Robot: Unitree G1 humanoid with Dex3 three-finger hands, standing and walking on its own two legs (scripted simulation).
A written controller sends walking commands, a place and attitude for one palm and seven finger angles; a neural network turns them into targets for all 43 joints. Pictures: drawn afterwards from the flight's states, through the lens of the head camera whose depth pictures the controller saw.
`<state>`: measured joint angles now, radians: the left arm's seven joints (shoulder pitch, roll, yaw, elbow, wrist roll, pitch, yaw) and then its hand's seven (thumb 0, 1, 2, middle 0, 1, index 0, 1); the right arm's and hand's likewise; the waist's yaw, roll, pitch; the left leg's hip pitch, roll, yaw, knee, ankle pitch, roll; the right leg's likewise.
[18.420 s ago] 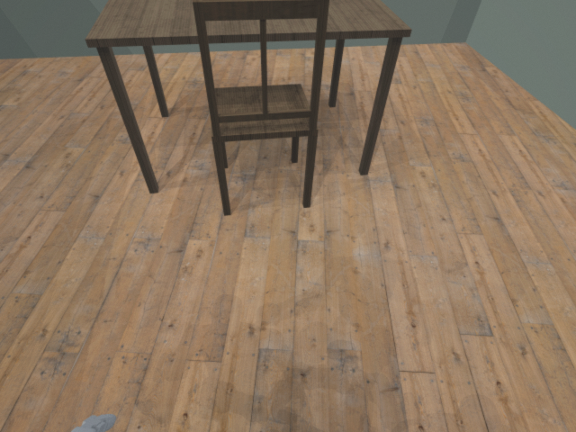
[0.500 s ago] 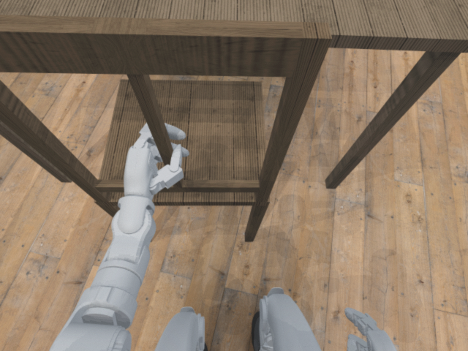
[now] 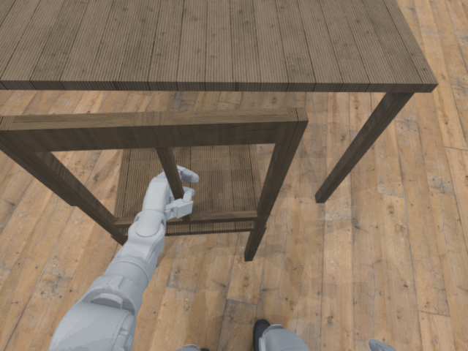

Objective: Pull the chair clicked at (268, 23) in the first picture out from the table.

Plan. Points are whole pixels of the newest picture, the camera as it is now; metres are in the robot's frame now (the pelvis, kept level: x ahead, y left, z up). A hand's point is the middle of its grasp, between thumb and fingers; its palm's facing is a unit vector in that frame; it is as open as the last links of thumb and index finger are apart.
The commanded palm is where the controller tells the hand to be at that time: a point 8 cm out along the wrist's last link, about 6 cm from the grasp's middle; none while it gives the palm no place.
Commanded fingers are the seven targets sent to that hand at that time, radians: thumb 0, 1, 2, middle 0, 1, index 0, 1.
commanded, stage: step backward, pulling the chair out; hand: left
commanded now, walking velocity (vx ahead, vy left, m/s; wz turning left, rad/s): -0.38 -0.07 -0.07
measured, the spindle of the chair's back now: (177, 189) +0.41 +0.09 -0.06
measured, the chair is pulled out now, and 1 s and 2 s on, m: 0.06 0.21 0.28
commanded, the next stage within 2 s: none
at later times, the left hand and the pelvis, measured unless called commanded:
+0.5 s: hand (192, 250) +0.29 +0.06 -0.06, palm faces -0.07 -0.99 -0.13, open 5.2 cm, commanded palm +0.29 +0.12 -0.06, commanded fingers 0.00 0.90 0.90 -0.50 -1.45 -0.50 -1.45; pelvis -0.07 -0.02 +0.00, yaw +0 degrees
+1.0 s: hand (187, 278) +0.24 +0.07 -0.07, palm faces -0.04 -0.98 -0.17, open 5.2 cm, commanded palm +0.24 +0.13 -0.06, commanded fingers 0.00 0.90 0.90 -0.50 -1.45 -0.50 -1.45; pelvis -0.12 -0.03 -0.01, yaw +0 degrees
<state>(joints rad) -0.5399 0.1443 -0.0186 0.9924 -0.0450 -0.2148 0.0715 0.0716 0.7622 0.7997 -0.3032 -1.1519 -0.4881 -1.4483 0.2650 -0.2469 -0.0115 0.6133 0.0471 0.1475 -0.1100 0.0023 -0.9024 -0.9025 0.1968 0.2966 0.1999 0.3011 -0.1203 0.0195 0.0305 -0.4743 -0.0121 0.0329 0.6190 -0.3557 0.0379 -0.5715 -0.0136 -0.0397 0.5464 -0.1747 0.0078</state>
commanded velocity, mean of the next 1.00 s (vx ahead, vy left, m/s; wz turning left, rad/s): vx -0.38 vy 0.02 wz -0.04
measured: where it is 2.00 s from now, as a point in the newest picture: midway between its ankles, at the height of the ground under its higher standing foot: outside the picture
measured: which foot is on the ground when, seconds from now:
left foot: down 0.00-0.96, up 0.98-1.00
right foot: down 0.00-0.68, up 0.70-0.74, down 0.76-1.00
